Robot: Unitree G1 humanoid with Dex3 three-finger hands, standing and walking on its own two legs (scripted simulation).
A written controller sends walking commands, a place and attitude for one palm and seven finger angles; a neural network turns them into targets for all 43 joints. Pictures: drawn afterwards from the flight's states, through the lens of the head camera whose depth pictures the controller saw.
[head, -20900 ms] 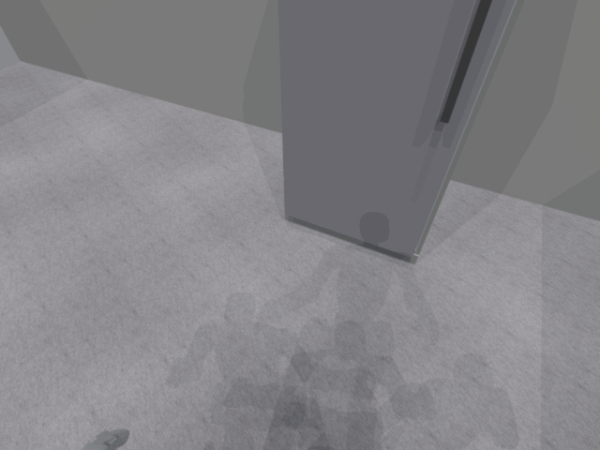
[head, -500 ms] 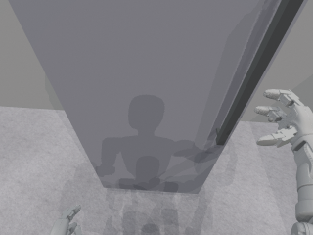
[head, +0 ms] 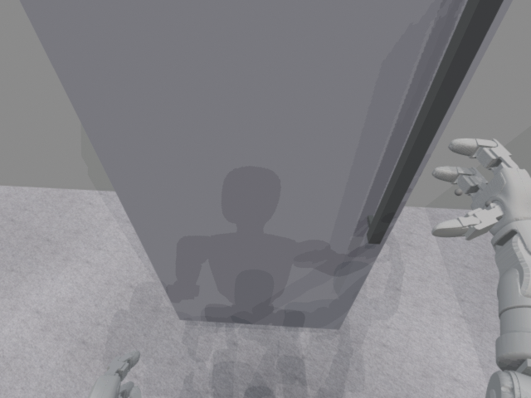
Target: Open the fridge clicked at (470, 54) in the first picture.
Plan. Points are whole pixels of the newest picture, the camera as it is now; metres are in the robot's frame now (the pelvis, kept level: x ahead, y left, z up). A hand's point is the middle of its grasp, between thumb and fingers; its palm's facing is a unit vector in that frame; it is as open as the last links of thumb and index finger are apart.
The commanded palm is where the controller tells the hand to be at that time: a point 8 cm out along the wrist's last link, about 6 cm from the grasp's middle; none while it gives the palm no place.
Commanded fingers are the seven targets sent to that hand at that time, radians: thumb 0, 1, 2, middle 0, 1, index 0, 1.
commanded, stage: feel for the door with the fingertips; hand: right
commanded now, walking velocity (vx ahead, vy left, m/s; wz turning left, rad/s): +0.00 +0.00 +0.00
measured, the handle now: (412, 138) +0.45 -0.17 +0.19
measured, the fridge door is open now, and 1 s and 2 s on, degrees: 0 0 0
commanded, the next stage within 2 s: slide the fingers in behind the handle in 0.66 s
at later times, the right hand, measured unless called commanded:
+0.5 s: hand (436, 186) +0.39 -0.20 +0.15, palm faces +0.00 +1.00 +0.00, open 14.0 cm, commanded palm +0.37 -0.25 +0.15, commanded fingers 0.00 0.50 -0.30 0.30 1.20 0.30 1.20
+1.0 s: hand (433, 184) +0.40 -0.20 +0.15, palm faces -0.02 +1.00 +0.01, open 13.8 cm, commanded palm +0.37 -0.26 +0.15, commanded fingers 0.00 0.50 -0.30 0.30 1.20 0.30 1.20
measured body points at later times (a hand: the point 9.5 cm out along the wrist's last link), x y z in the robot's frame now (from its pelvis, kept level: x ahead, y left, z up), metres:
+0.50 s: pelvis -0.01 +0.00 +0.00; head +0.01 +0.01 +0.45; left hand +0.12 +0.25 -0.10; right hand +0.39 -0.26 +0.15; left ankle +0.00 +0.13 -0.73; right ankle -0.01 -0.12 -0.73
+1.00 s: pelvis -0.01 +0.00 +0.00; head +0.01 +0.01 +0.45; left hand +0.10 +0.26 -0.10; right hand +0.39 -0.25 +0.15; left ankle +0.00 +0.13 -0.73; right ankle -0.01 -0.12 -0.73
